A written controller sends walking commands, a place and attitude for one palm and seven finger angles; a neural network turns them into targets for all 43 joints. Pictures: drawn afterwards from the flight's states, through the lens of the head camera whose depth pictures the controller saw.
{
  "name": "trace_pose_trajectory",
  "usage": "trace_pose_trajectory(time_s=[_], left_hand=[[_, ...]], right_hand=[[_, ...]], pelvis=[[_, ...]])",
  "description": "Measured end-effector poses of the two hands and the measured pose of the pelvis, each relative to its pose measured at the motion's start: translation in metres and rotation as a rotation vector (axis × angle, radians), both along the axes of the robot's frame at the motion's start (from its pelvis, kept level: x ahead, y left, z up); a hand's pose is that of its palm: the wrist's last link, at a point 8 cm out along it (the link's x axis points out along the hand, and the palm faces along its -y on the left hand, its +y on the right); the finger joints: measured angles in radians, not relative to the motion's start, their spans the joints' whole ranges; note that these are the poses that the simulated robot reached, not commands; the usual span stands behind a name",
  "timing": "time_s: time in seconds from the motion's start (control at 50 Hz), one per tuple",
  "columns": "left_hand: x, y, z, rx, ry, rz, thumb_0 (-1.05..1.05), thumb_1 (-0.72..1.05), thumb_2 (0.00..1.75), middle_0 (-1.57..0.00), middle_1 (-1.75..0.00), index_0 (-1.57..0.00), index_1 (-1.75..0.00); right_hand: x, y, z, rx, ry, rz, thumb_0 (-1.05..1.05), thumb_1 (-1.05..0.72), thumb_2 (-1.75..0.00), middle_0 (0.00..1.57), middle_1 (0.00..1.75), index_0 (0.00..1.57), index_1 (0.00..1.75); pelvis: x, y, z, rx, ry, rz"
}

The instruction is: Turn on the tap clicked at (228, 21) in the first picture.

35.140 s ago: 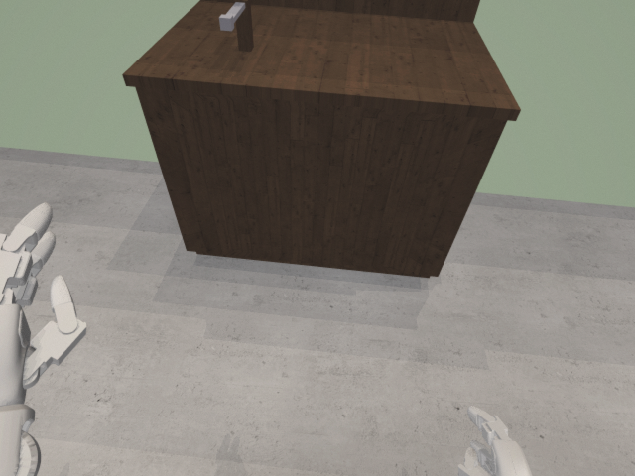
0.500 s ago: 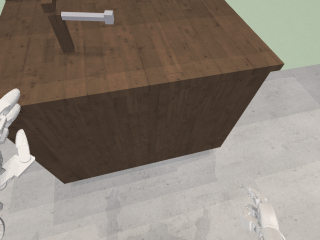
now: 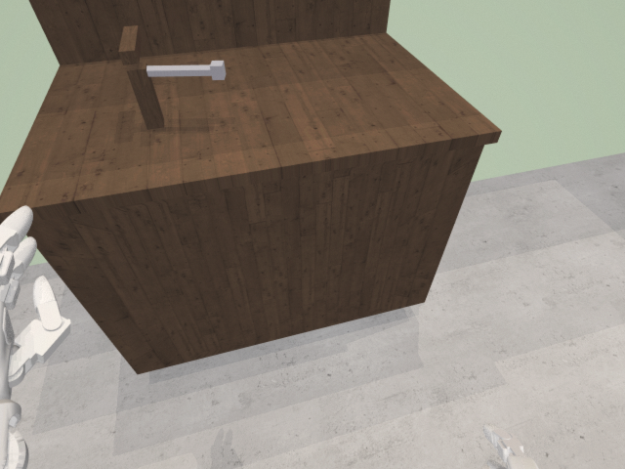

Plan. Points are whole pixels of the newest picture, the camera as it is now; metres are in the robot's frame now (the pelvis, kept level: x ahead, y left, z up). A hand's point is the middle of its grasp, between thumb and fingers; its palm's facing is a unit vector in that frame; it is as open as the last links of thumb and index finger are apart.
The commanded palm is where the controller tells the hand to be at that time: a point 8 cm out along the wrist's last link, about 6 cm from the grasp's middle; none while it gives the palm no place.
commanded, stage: stop stepping back and stand still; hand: left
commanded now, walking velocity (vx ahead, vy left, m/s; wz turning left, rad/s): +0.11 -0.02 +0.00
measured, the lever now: (218, 70) +0.80 +0.21 +0.16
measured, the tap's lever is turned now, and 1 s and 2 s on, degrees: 76 76 76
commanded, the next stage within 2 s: stand and check the lever's angle in 0.80 s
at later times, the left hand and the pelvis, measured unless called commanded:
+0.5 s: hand (58, 322) +0.23 +0.25 +0.16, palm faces +0.42 -0.82 -0.38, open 7.4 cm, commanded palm +0.17 +0.28 +0.18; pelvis +0.01 +0.00 +0.01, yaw +1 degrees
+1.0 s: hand (60, 309) +0.24 +0.26 +0.16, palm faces +0.39 -0.83 -0.40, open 7.4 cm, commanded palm +0.18 +0.30 +0.18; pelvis +0.02 +0.01 +0.01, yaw +1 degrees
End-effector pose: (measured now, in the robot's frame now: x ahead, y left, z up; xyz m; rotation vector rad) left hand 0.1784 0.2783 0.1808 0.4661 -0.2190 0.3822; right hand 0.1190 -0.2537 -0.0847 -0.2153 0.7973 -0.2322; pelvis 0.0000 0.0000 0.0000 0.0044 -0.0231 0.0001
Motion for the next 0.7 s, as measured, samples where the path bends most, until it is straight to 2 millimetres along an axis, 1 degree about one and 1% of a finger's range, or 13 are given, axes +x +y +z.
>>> trace_pose_trajectory(time_s=[0.06, 0.12, 0.18, 0.24, 0.32, 0.42, 0.5, 0.6, 0.7], left_hand=[[-0.005, 0.002, -0.002, 0.016, 0.017, 0.04, 0.01, 0.89, 0.9, -0.21, -0.31, -0.21, -0.3], [-0.009, -0.003, -0.006, 0.003, 0.016, 0.056, 0.01, 0.89, 0.9, -0.21, -0.31, -0.2, -0.3], [-0.009, -0.011, -0.007, -0.037, 0.005, 0.044, 0.01, 0.89, 0.9, -0.21, -0.31, -0.2, -0.3], [-0.007, -0.015, -0.002, -0.044, -0.018, 0.02, 0.02, 0.89, 0.9, -0.21, -0.31, -0.2, -0.3], [-0.005, -0.009, 0.002, -0.019, -0.029, 0.003, 0.01, 0.89, 0.9, -0.21, -0.31, -0.21, -0.3], [0.0, 0.004, -0.002, -0.012, 0.023, 0.03, 0.01, 0.89, 0.9, -0.21, -0.31, -0.21, -0.3], [0.005, 0.009, -0.005, -0.032, 0.037, 0.038, 0.01, 0.89, 0.9, -0.21, -0.31, -0.21, -0.3], [0.01, 0.01, -0.006, -0.048, 0.044, 0.026, 0.01, 0.89, 0.9, -0.21, -0.31, -0.2, -0.3], [0.015, 0.013, -0.004, -0.04, 0.047, 0.019, 0.01, 0.89, 0.9, -0.21, -0.31, -0.2, -0.3]], right_hand=[[-0.005, -0.003, -0.004, 0.006, 0.001, 0.004, 0.01, -0.9, -0.9, 0.2, 0.3, 0.2, 0.3], [-0.003, -0.004, -0.01, 0.02, 0.013, 0.03, 0.01, -0.9, -0.9, 0.2, 0.29, 0.2, 0.3], [0.002, -0.002, -0.01, 0.033, 0.027, 0.054, 0.01, -0.9, -0.9, 0.2, 0.29, 0.2, 0.3], [0.012, 0.002, -0.004, 0.034, 0.01, 0.076, 0.01, -0.9, -0.9, 0.2, 0.3, 0.2, 0.3], [0.031, 0.009, 0.003, 0.033, -0.045, 0.073, 0.01, -0.9, -0.9, 0.2, 0.3, 0.2, 0.3], [0.054, 0.023, 0.014, 0.043, -0.092, 0.102, 0.01, -0.9, -0.9, 0.2, 0.3, 0.2, 0.3], [0.068, 0.034, 0.02, 0.045, -0.11, 0.133, 0.01, -0.9, -0.9, 0.2, 0.3, 0.2, 0.3], [0.079, 0.043, 0.023, 0.043, -0.113, 0.151, 0.01, -0.9, -0.9, 0.2, 0.3, 0.2, 0.3], [0.082, 0.048, 0.024, 0.043, -0.103, 0.149, 0.01, -0.9, -0.9, 0.2, 0.3, 0.2, 0.3]], pelvis=[[-0.001, -0.005, -0.001, 0.0, -0.009, 0.009], [0.0, -0.011, -0.002, -0.004, -0.015, 0.021], [0.001, -0.013, 0.0, -0.002, -0.017, 0.025], [0.002, -0.012, 0.002, 0.005, -0.021, 0.029], [0.005, -0.007, 0.001, -0.009, -0.027, 0.024], [0.009, -0.002, 0.005, -0.011, -0.009, 0.016], [0.011, 0.002, 0.008, -0.013, 0.001, 0.013], [0.015, 0.007, 0.009, -0.014, 0.01, 0.015], [0.019, 0.01, 0.01, -0.016, 0.017, 0.016]])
